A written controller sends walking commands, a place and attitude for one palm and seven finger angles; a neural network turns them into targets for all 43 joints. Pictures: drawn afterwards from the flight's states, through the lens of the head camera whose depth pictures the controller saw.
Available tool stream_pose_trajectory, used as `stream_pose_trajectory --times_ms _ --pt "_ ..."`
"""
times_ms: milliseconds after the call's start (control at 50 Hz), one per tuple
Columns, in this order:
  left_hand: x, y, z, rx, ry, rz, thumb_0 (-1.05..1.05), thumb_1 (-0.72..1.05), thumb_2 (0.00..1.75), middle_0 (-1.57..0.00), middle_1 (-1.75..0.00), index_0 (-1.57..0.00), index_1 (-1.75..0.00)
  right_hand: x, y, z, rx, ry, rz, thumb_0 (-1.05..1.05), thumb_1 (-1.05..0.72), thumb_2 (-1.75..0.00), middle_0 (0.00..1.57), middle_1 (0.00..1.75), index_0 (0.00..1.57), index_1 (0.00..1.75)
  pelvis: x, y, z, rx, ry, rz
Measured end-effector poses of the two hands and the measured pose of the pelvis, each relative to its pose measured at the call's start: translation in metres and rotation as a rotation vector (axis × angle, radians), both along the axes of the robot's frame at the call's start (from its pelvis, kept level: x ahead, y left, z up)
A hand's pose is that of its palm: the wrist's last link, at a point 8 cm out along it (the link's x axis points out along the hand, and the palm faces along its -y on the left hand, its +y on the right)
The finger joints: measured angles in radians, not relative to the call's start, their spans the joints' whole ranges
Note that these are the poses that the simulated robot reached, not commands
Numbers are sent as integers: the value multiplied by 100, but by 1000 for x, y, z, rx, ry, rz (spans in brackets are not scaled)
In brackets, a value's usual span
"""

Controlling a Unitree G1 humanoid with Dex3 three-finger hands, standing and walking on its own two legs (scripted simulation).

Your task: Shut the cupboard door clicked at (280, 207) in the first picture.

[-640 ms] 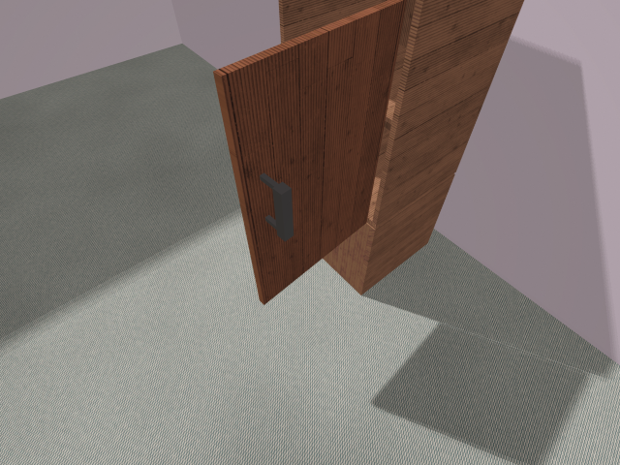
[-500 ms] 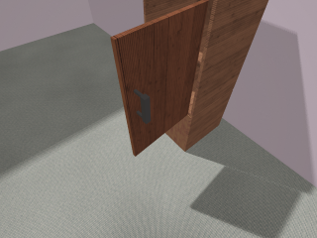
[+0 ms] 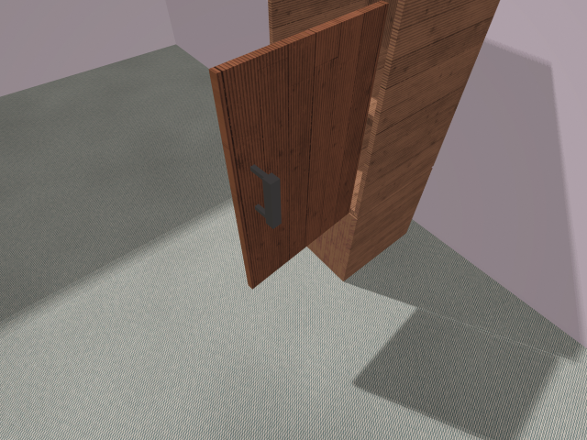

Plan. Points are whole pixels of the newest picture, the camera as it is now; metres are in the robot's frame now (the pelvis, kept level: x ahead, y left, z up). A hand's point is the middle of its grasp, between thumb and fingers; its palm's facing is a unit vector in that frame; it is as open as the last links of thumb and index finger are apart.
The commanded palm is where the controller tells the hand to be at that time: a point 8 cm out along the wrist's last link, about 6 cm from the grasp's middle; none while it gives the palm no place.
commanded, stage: look at it before walking up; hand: left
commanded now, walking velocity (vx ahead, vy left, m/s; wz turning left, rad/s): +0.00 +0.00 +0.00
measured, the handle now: (265, 196) +0.53 +0.09 -0.01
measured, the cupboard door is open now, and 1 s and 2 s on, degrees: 94 94 94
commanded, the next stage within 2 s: walk to a spot facing it in 0.20 s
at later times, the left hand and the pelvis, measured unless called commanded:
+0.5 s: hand out of the picture +0.07 +0.22 -0.17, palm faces -0.06 -0.95 -0.30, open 7.4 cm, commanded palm none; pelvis -0.01 +0.00 -0.01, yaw -4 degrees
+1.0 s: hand out of the picture +0.07 +0.13 -0.16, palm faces -0.26 -0.92 -0.28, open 7.4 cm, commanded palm none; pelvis -0.02 -0.06 +0.00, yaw -19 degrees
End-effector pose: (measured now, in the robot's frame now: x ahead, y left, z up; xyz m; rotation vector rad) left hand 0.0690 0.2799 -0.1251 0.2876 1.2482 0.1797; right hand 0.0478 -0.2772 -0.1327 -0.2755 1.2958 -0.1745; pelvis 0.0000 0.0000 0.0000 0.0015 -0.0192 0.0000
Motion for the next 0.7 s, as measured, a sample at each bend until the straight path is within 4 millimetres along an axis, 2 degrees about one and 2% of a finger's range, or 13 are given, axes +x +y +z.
stream_pose_trajectory --times_ms 440,540,620,700 --pt "-3 -8 -3 3 27 -4 1 91 90 -20 -30 -20 -30 -4 -2 -4 -1 -4 -26 0 -91 -90 21 30 20 30 -3 -4 -2 2 7 -33" --pt "-6 -22 -14 -27 66 -38 1 91 90 -20 -30 -20 -30 -21 9 -12 23 -13 -94 0 -91 -90 21 30 20 30 -8 -5 -8 8 6 -87" --pt "-3 -37 -23 -48 85 -76 1 91 90 -20 -30 -20 -30 -45 13 -21 43 -1 -150 0 -90 -90 21 30 20 30 -14 -10 -15 31 3 -132" --pt "6 -57 -23 -51 78 -93 1 91 90 -20 -30 -20 -30 -72 8 -34 71 44 -188 0 -90 -90 21 30 20 30 -16 -23 -20 37 -5 -159"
